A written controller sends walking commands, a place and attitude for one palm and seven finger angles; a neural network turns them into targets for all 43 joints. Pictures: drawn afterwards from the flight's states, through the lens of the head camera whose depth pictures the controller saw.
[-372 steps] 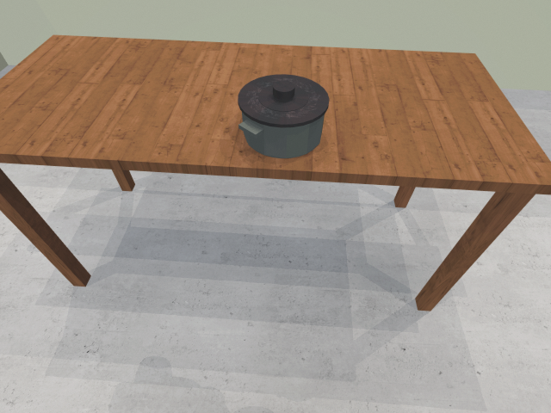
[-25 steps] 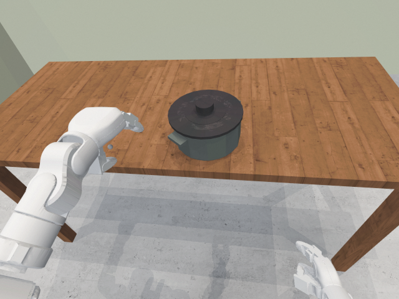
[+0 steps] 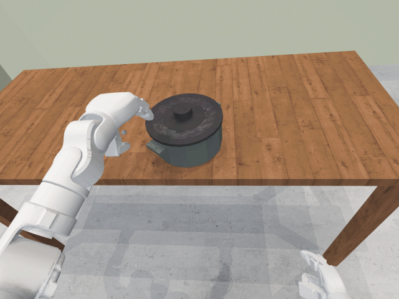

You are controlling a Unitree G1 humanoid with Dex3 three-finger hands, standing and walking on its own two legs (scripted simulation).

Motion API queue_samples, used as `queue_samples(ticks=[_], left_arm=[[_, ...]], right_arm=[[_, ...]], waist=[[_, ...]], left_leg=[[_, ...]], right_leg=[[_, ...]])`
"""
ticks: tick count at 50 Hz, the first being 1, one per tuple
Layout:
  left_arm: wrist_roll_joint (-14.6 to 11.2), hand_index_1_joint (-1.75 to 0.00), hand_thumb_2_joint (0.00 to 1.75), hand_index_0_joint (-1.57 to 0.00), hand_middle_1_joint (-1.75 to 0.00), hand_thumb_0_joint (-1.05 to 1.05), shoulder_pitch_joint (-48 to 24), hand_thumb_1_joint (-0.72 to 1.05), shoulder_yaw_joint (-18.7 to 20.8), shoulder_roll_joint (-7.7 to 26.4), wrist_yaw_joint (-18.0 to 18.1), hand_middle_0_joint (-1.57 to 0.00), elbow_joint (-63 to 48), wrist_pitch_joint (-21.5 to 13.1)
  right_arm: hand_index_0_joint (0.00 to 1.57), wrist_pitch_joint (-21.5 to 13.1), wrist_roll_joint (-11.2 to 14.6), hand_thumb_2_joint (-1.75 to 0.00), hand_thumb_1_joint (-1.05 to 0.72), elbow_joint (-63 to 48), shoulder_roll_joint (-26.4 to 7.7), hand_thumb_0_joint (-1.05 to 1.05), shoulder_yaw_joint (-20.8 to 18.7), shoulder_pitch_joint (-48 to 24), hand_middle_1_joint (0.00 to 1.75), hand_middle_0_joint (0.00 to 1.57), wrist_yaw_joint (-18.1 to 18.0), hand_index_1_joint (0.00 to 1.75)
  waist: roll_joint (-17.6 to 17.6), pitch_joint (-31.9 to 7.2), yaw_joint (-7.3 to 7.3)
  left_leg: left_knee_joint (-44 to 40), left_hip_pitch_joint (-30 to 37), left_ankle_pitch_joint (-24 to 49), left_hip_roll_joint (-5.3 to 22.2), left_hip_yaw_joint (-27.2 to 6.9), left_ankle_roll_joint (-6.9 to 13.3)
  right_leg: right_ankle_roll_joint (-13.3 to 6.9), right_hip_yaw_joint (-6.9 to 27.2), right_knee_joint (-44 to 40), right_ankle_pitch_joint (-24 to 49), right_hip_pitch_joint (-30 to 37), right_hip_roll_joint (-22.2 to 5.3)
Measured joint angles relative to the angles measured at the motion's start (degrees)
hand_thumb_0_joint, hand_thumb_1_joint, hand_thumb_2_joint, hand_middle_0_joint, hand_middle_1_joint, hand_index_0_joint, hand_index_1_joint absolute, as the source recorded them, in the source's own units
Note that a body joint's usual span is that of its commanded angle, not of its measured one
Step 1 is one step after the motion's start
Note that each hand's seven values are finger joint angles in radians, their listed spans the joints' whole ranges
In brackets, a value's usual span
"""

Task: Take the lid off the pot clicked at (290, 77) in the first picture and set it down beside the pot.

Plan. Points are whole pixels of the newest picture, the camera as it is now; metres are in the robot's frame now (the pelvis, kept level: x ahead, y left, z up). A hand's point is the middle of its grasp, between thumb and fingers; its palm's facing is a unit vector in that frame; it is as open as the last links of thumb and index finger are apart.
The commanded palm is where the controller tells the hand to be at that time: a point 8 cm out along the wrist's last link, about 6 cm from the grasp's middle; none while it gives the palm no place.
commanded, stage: move the open hand above the knob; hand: left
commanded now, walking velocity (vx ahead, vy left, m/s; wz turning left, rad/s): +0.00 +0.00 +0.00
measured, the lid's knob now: (182, 110) +0.54 +0.08 +0.09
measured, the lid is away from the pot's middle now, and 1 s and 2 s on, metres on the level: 0.00 0.00 0.00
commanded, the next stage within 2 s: lower the open fingers around the knob in 1.50 s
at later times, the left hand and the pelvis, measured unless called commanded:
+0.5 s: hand (154, 109) +0.45 +0.12 +0.16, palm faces -0.22 -0.03 -0.97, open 10.1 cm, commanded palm +0.45 +0.11 +0.22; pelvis +0.01 +0.00 +0.00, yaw +0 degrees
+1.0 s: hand (183, 90) +0.52 +0.06 +0.16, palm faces -0.26 -0.07 -0.96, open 10.1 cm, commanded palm +0.51 +0.09 +0.22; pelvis +0.03 +0.01 +0.00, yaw -3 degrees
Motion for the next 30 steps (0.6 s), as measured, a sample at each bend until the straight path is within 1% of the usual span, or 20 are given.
queue_samples(ticks=[9,14,18,23,27,30], left_arm=[[0.19,-0.08,1.5,-0.86,-0.08,0.0,-3.61,-0.32,-1.29,-1.98,0.68,-0.85,3.41,1.63],[0.45,-0.08,1.5,-0.86,-0.08,0.0,-6.84,-0.32,-3.22,-3.27,0.56,-0.85,6.55,2.88],[0.68,-0.08,1.5,-0.86,-0.08,0.0,-10.45,-0.32,-4.56,-4.66,0.92,-0.86,10.71,3.06],[1.18,-0.08,1.5,-0.86,-0.08,0.0,-14.96,-0.32,-5.95,-6.49,1.62,-0.86,15.79,3.44],[1.55,-0.08,1.5,-0.86,-0.08,0.0,-19.05,-0.32,-6.66,-8.85,2.64,-0.85,21.96,3.71],[1.64,-0.08,1.5,-0.86,-0.08,0.0,-21.61,-0.32,-6.23,-9.9,3.15,-0.85,25.81,3.5]], right_arm=[[0.19,0.85,0.33,-0.9,-0.91,0.3,0.35,0.02,0.12,-0.33,0.3,0.2,0.46,0.29],[0.2,1.21,0.45,-0.9,-0.91,0.73,0.57,0.02,0.1,-0.48,0.3,0.2,0.36,0.29],[0.2,1.26,0.51,-0.9,-0.91,1.38,0.82,0.01,0.18,-0.37,0.3,0.2,0.09,0.29],[0.2,1.23,0.42,-0.9,-0.91,2.07,1.1,0.01,-0.09,0.49,0.3,0.2,0.15,0.29],[0.2,1.34,0.4,-0.9,-0.91,3.07,1.14,0.01,-0.12,1.38,0.3,0.2,0.1,0.29],[0.2,1.0,0.14,-0.9,-0.91,3.69,1.28,0.01,-0.12,2.22,0.3,0.2,-0.24,0.29]], waist=[[-0.06,-0.77,-0.32],[-0.2,-0.84,-0.52],[-0.5,-0.94,-0.82],[-0.77,-1.25,-1.47],[-0.89,-1.55,-2.17],[-1.03,-1.47,-2.99]], left_leg=[[0.29,-0.35,-0.78,-0.03,0.2,-0.1],[0.4,-0.77,-0.89,-0.19,0.02,-0.05],[0.35,-1.16,-0.86,-0.3,-0.07,0.0],[0.06,-1.67,-0.72,-0.38,0.02,0.11],[-0.23,-2.04,-0.62,-0.42,0.19,0.24],[-0.71,-2.2,-0.41,-0.38,0.49,0.34]], right_leg=[[-0.08,0.22,0.18,-0.65,-0.35,-0.04],[-0.06,0.03,0.25,-0.83,-0.66,-0.17],[-0.01,-0.06,0.19,-0.82,-1.01,-0.26],[0.08,0.04,-0.09,-0.65,-1.56,-0.35],[0.21,0.21,-0.38,-0.48,-1.99,-0.41],[0.29,0.54,-0.7,-0.24,-2.35,-0.41]])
